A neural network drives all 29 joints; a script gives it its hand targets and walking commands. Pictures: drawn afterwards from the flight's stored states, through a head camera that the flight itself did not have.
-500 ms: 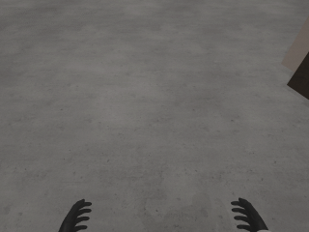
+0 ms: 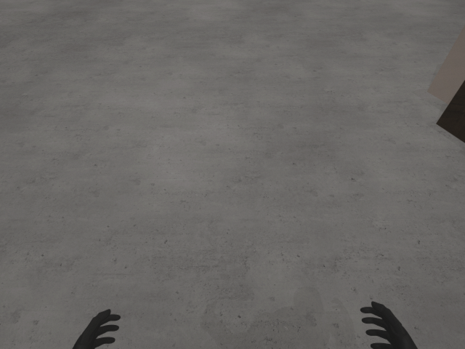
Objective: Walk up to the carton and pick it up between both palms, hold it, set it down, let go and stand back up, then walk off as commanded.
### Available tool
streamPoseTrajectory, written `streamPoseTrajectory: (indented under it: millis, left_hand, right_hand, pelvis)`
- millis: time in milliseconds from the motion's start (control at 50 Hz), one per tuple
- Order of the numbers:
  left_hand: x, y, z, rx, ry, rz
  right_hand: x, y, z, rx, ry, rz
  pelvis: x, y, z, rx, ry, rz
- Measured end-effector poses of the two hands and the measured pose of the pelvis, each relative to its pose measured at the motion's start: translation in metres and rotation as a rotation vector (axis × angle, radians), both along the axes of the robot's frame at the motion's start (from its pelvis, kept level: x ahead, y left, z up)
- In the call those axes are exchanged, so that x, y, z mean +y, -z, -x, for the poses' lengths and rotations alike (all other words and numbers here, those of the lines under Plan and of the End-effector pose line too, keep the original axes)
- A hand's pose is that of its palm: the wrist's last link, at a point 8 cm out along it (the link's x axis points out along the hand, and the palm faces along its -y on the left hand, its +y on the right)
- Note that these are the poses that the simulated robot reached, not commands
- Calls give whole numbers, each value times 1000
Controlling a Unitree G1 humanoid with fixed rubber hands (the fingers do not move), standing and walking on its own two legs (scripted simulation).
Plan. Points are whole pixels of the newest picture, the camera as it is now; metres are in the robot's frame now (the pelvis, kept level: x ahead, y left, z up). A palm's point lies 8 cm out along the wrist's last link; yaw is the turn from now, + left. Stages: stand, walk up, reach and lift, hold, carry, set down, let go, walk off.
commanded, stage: stand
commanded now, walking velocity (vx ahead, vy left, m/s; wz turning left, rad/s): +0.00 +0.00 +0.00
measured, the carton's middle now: out of the picture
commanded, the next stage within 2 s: walk up in 1.94 s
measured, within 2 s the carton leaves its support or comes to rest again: neither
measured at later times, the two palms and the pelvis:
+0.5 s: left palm out of the picture +0.13 +0.29 -0.08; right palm out of the picture +0.13 -0.27 -0.09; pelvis +0.00 +0.00 +0.00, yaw +0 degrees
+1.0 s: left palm out of the picture +0.10 +0.29 -0.08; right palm out of the picture +0.10 -0.27 -0.10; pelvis -0.02 +0.00 +0.00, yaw +0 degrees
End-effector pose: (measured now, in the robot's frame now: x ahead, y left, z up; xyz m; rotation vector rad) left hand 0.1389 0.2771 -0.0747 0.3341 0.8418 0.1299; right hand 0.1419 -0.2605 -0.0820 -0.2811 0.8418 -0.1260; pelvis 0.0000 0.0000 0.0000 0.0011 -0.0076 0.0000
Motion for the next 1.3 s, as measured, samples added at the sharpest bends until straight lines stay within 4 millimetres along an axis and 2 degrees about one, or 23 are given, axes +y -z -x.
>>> streamPoseTrajectory:
  millis: [380, 800, 1100, 1300]
  left_hand:
    - [7, 1, 8, 32, -10, -22]
    - [12, 6, 20, 59, -25, -25]
    - [15, 12, 49, 100, -49, -25]
    - [18, 14, 63, 145, -65, -32]
  right_hand:
    - [-5, 9, 10, 42, 9, 0]
    - [-11, 14, 31, 90, 26, 12]
    - [-13, 17, 55, 113, 39, 14]
    - [-15, 21, 67, 147, 48, 9]
  pelvis:
    - [0, 0, 1, -1, 0, 0]
    - [0, 0, 9, -13, 0, 0]
    - [0, 0, 25, -35, 0, 0]
    - [-1, -2, 29, -33, 0, -1]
